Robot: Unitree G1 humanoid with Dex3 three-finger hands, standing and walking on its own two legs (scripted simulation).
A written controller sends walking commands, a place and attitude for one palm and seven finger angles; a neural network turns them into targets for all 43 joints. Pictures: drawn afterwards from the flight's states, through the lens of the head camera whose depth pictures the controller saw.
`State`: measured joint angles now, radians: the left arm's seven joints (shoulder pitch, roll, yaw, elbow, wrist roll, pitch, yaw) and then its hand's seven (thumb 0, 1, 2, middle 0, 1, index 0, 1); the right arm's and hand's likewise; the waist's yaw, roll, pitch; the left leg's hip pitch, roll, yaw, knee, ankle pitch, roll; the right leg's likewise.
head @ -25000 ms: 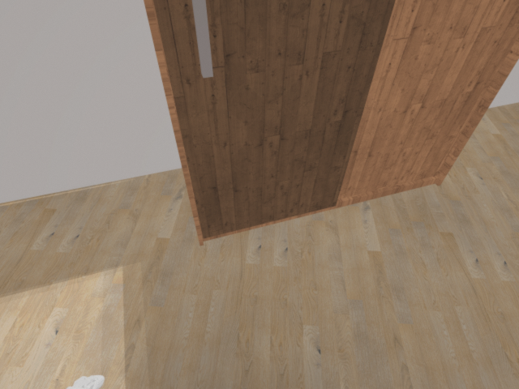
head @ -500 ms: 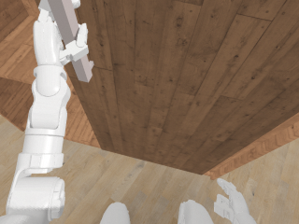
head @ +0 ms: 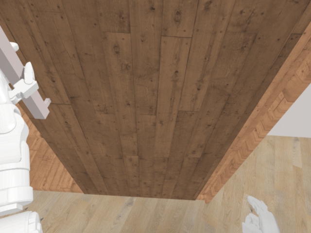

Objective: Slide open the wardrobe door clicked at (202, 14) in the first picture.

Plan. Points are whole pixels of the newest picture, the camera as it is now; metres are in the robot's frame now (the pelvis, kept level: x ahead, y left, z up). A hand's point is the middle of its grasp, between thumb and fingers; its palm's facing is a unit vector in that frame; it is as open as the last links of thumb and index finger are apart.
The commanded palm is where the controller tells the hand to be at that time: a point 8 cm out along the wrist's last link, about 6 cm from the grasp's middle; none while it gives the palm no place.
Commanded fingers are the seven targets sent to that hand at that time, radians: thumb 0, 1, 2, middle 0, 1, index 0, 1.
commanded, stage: stop walking and hold the door there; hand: left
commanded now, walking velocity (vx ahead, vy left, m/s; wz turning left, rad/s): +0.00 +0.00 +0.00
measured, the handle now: (16, 59) +0.39 +0.34 +0.24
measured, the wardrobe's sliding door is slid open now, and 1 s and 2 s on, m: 0.58 0.58 0.58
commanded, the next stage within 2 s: loosen the grip on the handle in 1.98 s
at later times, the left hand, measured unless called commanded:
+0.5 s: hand (27, 81) +0.36 +0.31 +0.21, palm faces +0.54 -0.82 -0.18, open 7.0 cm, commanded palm +0.31 +0.34 +0.18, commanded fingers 0.00 0.90 0.90 -0.45 -1.40 -0.45 -1.40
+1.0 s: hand (25, 82) +0.36 +0.32 +0.21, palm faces +0.50 -0.82 -0.26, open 6.8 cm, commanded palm +0.31 +0.36 +0.18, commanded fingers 0.00 0.90 0.90 -0.45 -1.40 -0.45 -1.40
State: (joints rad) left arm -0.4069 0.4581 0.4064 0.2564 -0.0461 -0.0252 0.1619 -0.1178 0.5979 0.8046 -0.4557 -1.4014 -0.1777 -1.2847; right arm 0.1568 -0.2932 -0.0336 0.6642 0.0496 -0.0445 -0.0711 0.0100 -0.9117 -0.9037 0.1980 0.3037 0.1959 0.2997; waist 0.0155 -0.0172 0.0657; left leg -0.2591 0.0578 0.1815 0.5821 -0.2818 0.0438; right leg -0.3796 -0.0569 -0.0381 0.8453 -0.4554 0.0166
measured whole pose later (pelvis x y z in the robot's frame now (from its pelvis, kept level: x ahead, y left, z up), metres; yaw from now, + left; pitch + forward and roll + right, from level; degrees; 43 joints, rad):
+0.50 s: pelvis -0.03 +0.00 +0.01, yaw -4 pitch -1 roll -1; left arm -0.44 0.54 0.44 0.50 -0.04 -0.08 0.15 -0.13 0.63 0.71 -0.46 -1.40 -0.18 -1.32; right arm 0.20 -0.29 0.00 0.69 0.04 -0.03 -0.10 0.01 -0.91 -0.90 0.20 0.30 0.20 0.30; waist -0.02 0.00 -0.01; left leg -0.29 0.08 0.23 0.49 -0.18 0.04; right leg -0.25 0.00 -0.05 0.48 -0.22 -0.01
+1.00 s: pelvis -0.03 +0.01 +0.01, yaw -4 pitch +0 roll -1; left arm -0.46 0.54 0.42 0.63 -0.02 -0.18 0.10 -0.19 0.58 0.76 -0.46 -1.40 -0.25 -1.37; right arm 0.24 -0.31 -0.02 0.72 0.05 0.00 -0.09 0.01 -0.91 -0.90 0.21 0.30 0.20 0.30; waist -0.01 0.07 -0.02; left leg -0.32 0.05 0.16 0.56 -0.25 0.01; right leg -0.26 -0.02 -0.05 0.49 -0.23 0.01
